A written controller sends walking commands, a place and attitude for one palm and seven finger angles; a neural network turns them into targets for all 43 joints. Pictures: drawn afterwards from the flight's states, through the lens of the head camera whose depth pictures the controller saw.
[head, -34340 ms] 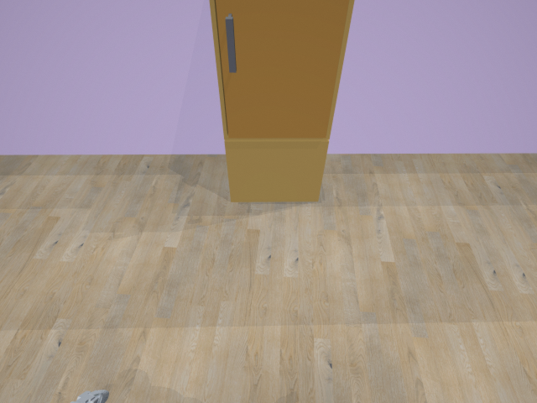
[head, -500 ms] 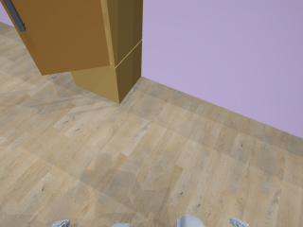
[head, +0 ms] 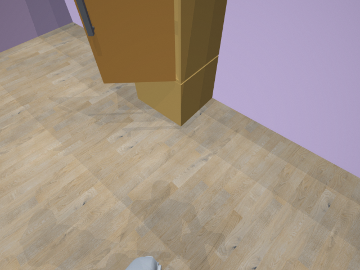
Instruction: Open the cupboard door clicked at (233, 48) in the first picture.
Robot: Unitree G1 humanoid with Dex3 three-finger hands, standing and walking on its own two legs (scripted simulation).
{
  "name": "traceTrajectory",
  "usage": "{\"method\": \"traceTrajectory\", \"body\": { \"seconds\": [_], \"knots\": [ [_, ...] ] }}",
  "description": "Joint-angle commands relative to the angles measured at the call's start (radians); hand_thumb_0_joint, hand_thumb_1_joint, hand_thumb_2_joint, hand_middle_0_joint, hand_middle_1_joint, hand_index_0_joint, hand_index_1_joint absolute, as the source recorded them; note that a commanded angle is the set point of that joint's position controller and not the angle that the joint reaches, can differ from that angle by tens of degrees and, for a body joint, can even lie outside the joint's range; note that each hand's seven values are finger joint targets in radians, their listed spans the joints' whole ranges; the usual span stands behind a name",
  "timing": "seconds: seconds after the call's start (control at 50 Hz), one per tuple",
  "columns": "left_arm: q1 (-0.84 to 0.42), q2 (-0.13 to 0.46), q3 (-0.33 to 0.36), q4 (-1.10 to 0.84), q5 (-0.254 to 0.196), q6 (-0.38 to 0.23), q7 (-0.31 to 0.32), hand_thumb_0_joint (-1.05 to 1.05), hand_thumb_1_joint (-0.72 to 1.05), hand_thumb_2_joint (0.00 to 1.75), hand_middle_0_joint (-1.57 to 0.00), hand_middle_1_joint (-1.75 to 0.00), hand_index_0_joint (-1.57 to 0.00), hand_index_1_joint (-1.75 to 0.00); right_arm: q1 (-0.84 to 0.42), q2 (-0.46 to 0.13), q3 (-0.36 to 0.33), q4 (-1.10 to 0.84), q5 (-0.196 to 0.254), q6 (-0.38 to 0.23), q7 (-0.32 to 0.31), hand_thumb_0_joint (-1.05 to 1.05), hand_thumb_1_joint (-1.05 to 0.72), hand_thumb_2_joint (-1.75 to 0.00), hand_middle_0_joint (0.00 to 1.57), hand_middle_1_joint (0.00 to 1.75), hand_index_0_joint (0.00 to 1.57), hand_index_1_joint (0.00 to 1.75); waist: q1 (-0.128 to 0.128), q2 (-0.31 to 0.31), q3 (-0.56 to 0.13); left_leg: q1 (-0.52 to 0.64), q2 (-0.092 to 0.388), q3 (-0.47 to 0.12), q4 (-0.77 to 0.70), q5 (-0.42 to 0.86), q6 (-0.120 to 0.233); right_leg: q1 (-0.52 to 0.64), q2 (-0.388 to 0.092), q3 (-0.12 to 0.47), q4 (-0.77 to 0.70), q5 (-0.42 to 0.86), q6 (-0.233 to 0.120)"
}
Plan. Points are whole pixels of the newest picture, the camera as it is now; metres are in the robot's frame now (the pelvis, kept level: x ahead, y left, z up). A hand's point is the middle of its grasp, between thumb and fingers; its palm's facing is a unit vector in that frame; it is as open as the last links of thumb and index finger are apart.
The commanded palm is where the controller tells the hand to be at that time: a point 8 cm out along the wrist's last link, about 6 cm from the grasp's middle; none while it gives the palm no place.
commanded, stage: take the last steps up to it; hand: left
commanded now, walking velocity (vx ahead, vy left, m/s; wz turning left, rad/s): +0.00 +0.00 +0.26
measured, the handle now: (86, 13) +1.04 +0.45 +0.05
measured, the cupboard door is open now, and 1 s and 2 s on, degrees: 43 43 43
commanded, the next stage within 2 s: come to a stop and stand still in 1.60 s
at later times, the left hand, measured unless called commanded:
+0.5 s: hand out of the picture +0.12 +0.23 -0.15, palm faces +0.12 -0.97 -0.23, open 7.4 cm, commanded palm none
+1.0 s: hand out of the picture +0.07 +0.22 -0.18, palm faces +0.32 -0.94 -0.12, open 7.4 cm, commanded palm none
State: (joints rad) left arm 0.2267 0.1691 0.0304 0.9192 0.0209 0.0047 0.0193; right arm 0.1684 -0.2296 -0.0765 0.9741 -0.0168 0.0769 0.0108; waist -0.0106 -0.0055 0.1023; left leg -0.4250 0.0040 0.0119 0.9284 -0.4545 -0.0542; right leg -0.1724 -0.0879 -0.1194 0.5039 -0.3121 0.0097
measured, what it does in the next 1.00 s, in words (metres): walks ahead: left foot, then right foot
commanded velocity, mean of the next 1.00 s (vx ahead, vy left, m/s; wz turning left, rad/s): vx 0.29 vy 0.11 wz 0.09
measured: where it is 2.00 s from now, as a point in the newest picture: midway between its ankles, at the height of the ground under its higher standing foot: (156, 212)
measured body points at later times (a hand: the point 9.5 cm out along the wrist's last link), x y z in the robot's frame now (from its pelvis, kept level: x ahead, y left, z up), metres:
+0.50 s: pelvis +0.06 +0.02 +0.00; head +0.07 +0.00 +0.45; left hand +0.11 +0.28 -0.13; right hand +0.07 -0.21 -0.17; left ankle +0.01 +0.12 -0.74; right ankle +0.10 -0.09 -0.73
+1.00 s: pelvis +0.21 +0.10 -0.02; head +0.24 +0.12 +0.43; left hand +0.06 +0.27 -0.17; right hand +0.36 -0.10 -0.16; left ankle +0.28 +0.22 -0.74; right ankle +0.11 -0.08 -0.73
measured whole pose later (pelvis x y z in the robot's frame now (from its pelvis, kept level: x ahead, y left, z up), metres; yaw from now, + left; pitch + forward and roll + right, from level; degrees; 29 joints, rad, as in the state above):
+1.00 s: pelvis +0.21 +0.10 -0.02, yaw +11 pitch -1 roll +0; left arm 0.46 0.12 0.04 1.16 0.02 -0.04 -0.01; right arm 0.12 -0.18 -0.05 1.00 -0.04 -0.04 0.03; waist 0.06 -0.02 0.08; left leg -0.40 0.04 0.12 0.57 -0.15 0.03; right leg -0.05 -0.15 -0.15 0.60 -0.47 0.06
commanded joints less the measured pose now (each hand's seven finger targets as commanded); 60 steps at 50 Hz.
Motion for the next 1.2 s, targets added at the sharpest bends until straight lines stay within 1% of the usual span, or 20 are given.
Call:
{"method": "traceTrajectory", "body": {
  "seconds": [0.0, 0.06, 0.1, 0.12, 0.22, 0.38, 0.44, 0.48, 0.5, 0.52, 0.58, 0.64, 0.74, 0.86, 0.92, 0.94, 0.96, 0.98, 1.06, 1.18],
  "knots": [
    [0.081, 0.229, 0.067, -0.016, 0.008, -0.017, 0.012, 0.0, 0.9, 0.9, -0.2, -0.3, -0.2, -0.3, -0.063, -0.021, 0.012, -0.076, 0.008, -0.041, 0.0, 0.0, -0.9, -0.9, 0.2, 0.3, 0.2, 0.3, 0.047, -0.19, -0.116, 0.05, -0.031, 0.07, -0.24, 0.028, 0.013, 0.118, -0.224, 0.128, -0.054, 0.678, -0.12],
    [0.043, 0.204, 0.064, -0.013, -0.011, -0.013, 0.001, 0.0, 0.9, 0.9, -0.2, -0.3, -0.2, -0.3, 0.053, -0.078, 0.007, -0.039, 0.001, -0.064, -0.005, 0.0, -0.9, -0.9, 0.2, 0.3, 0.2, 0.3, -0.018, -0.077, -0.163, 0.336, 0.009, 0.033, -0.516, 0.281, 0.052, -0.041, -0.174, 0.058, 0.086, 0.404, -0.023],
    [-0.014, 0.113, 0.041, -0.067, -0.01, -0.001, -0.01, 0.0, 0.9, 0.9, -0.2, -0.3, -0.2, -0.3, 0.17, -0.24, -0.031, -0.023, -0.017, -0.064, -0.017, 0.0, -0.9, -0.9, 0.2, 0.3, 0.2, 0.3, -0.076, 0.319, -0.184, 0.472, 0.365, -0.426, -0.628, 0.389, 0.27, -0.386, 0.015, -0.031, 0.461, -0.358, 0.048],
    [-0.073, 0.128, 0.045, -0.083, 0.0, 0.004, -0.011, 0.0, 0.9, 0.9, -0.2, -0.3, -0.2, -0.3, 0.186, -0.237, -0.028, -0.012, -0.02, -0.059, -0.021, 0.0, -0.9, -0.9, 0.2, 0.3, 0.2, 0.3, -0.087, 0.245, -0.14, 0.413, 0.386, -0.425, -0.654, 0.214, 0.318, -0.43, -0.004, 0.049, 0.574, -0.352, 0.023],
    [-0.049, 0.115, 0.048, -0.013, 0.006, -0.002, -0.041, 0.0, 0.9, 0.9, -0.2, -0.3, -0.2, -0.3, 0.091, -0.136, 0.006, -0.04, -0.01, -0.101, -0.035, 0.0, -0.9, -0.9, 0.2, 0.3, 0.2, 0.3, -0.003, 0.12, -0.054, 0.275, 0.221, -0.288, -0.72, 0.13, 0.241, -0.425, -0.018, 0.083, 0.63, -0.074, 0.014],
    [-0.099, 0.089, 0.034, -0.026, 0.005, -0.017, -0.046, 0.0, 0.9, 0.9, -0.2, -0.3, -0.2, -0.3, 0.158, -0.122, 0.007, 0.007, -0.012, -0.108, -0.026, 0.0, -0.9, -0.9, 0.2, 0.3, 0.2, 0.3, -0.012, 0.119, -0.054, 0.257, 0.198, -0.233, -0.721, 0.121, 0.26, -0.27, 0.011, 0.027, 0.251, -0.064, 0.025],
    [0.005, 0.101, 0.043, 0.009, 0.006, -0.029, -0.044, 0.0, 0.9, 0.9, -0.2, -0.3, -0.2, -0.3, 0.131, -0.113, 0.009, 0.016, -0.009, -0.104, -0.021, 0.0, -0.9, -0.9, 0.2, 0.3, 0.2, 0.3, 0.046, 0.093, -0.059, 0.13, 0.158, -0.194, -0.637, 0.056, 0.224, -0.029, 0.047, 0.007, 0.07, 0.014, 0.024],
    [0.174, 0.174, 0.065, 0.067, 0.014, -0.046, -0.031, 0.0, 0.9, 0.9, -0.2, -0.3, -0.2, -0.3, 0.118, -0.052, 0.02, 0.008, 0.005, -0.109, -0.016, 0.0, -0.9, -0.9, 0.2, 0.3, 0.2, 0.3, 0.12, -0.119, -0.091, -0.119, 0.009, -0.053, -0.334, -0.028, 0.135, 0.288, -0.101, 0.208, -0.131, -0.133, -0.023],
    [0.267, 0.267, 0.087, 0.086, 0.016, -0.051, -0.022, 0.0, 0.9, 0.9, -0.2, -0.3, -0.2, -0.3, 0.112, -0.012, 0.026, -0.026, 0.006, -0.111, -0.011, 0.0, -0.9, -0.9, 0.2, 0.3, 0.2, 0.3, 0.152, -0.379, -0.101, -0.292, -0.077, 0.032, -0.036, -0.149, 0.089, 0.373, -0.379, 0.604, -0.31, -0.269, -0.129],
    [0.259, 0.257, 0.08, 0.081, 0.001, -0.047, -0.014, 0.0, 0.9, 0.9, -0.2, -0.3, -0.2, -0.3, 0.064, -0.08, 0.01, -0.038, -0.011, -0.103, -0.006, 0.0, -0.9, -0.9, 0.2, 0.3, 0.2, 0.3, 0.136, -0.254, -0.034, -0.309, -0.011, -0.054, 0.137, -0.113, 0.083, 0.219, -0.434, 0.678, -0.398, -0.392, -0.184],
    [0.1, 0.124, 0.044, 0.053, 0.0, -0.062, -0.007, 0.0, 0.9, 0.9, -0.2, -0.3, -0.2, -0.3, 0.073, -0.038, 0.006, 0.009, -0.015, -0.085, 0.007, 0.0, -0.9, -0.9, 0.2, 0.3, 0.2, 0.3, 0.037, -0.165, 0.069, -0.231, 0.075, -0.068, 0.203, 0.161, 0.057, -0.03, -0.299, 0.393, -0.404, -0.243, -0.115],
    [0.134, 0.087, 0.034, 0.079, -0.006, -0.086, -0.009, 0.0, 0.9, 0.9, -0.2, -0.3, -0.2, -0.3, 0.115, 0.009, 0.013, 0.039, -0.011, -0.075, 0.019, 0.0, -0.9, -0.9, 0.2, 0.3, 0.2, 0.3, 0.02, -0.146, 0.011, -0.18, 0.079, -0.01, 0.132, 0.272, 0.028, 0.014, -0.218, 0.171, -0.38, 0.094, -0.084],
    [0.218, 0.106, 0.037, 0.145, 0.0, -0.1, -0.007, 0.0, 0.9, 0.9, -0.2, -0.3, -0.2, -0.3, 0.032, 0.031, 0.02, 0.016, -0.006, -0.083, 0.026, 0.0, -0.9, -0.9, 0.2, 0.3, 0.2, 0.3, 0.048, -0.099, -0.052, -0.207, 0.079, 0.051, -0.06, 0.28, 0.007, 0.179, -0.223, 0.082, -0.31, 0.429, -0.107],
    [0.225, 0.128, 0.039, 0.185, 0.01, -0.081, -0.005, 0.0, 0.9, 0.9, -0.2, -0.3, -0.2, -0.3, -0.067, 0.034, 0.026, -0.025, -0.004, -0.1, 0.035, 0.0, -0.9, -0.9, 0.2, 0.3, 0.2, 0.3, 0.058, -0.19, 0.029, -0.055, 0.05, 0.099, -0.289, 0.232, 0.045, 0.095, -0.254, 0.061, -0.265, 0.383, -0.101],
    [0.194, 0.128, 0.044, 0.183, 0.004, -0.07, -0.006, 0.0, 0.9, 0.9, -0.2, -0.3, -0.2, -0.3, 0.117, -0.016, 0.015, 0.035, -0.012, -0.118, 0.018, 0.0, -0.9, -0.9, 0.2, 0.3, 0.2, 0.3, -0.04, -0.115, -0.058, 0.285, -0.003, 0.14, -0.447, 0.25, 0.073, -0.011, -0.189, -0.002, -0.015, 0.447, -0.067],
    [0.207, 0.093, 0.036, 0.172, 0.001, -0.068, -0.012, 0.0, 0.9, 0.9, -0.2, -0.3, -0.2, -0.3, 0.254, -0.102, -0.006, 0.071, -0.018, -0.123, 0.007, 0.0, -0.9, -0.9, 0.2, 0.3, 0.2, 0.3, -0.09, 0.07, -0.162, 0.497, 0.097, 0.038, -0.451, 0.238, 0.103, -0.139, -0.119, -0.048, 0.211, 0.273, -0.039],
    [0.224, 0.044, 0.028, 0.143, -0.01, -0.065, -0.017, 0.0, 0.9, 0.9, -0.2, -0.3, -0.2, -0.3, 0.365, -0.204, -0.034, 0.089, -0.026, -0.127, -0.01, 0.0, -0.9, -0.9, 0.2, 0.3, 0.2, 0.3, -0.116, 0.318, -0.256, 0.654, 0.349, -0.325, -0.555, 0.218, 0.2, -0.358, 0.019, -0.093, 0.503, -0.231, 0.001],
    [0.154, 0.045, 0.025, 0.106, -0.004, -0.059, -0.01, 0.0, 0.9, 0.9, -0.2, -0.3, -0.2, -0.3, 0.394, -0.217, -0.033, 0.093, -0.016, -0.115, -0.025, 0.0, -0.9, -0.9, 0.2, 0.3, 0.2, 0.3, -0.128, 0.299, -0.257, 0.631, 0.409, -0.398, -0.65, 0.2, 0.245, -0.436, 0.024, 0.027, 0.7, -0.289, -0.023],
    [0.095, 0.024, 0.033, 0.124, 0.009, -0.04, -0.026, 0.0, 0.9, 0.9, -0.2, -0.3, -0.2, -0.3, 0.146, -0.067, 0.012, 0.028, -0.013, -0.133, -0.032, 0.0, -0.9, -0.9, 0.2, 0.3, 0.2, 0.3, -0.014, 0.113, -0.043, 0.222, 0.331, -0.192, -0.751, 0.104, 0.201, -0.42, -0.072, 0.099, 0.773, -0.044, -0.029],
    [0.072, 0.014, 0.041, 0.094, 0.008, -0.014, -0.033, 0.0, 0.9, 0.9, -0.2, -0.3, -0.2, -0.3, 0.171, -0.036, 0.016, 0.042, -0.011, -0.157, -0.036, 0.0, -0.9, -0.9, 0.2, 0.3, 0.2, 0.3, 0.026, 0.051, -0.05, 0.27, 0.291, -0.059, -0.805, 0.288, 0.225, -0.44, -0.064, 0.106, 0.586, 0.1, -0.003]
  ]
}}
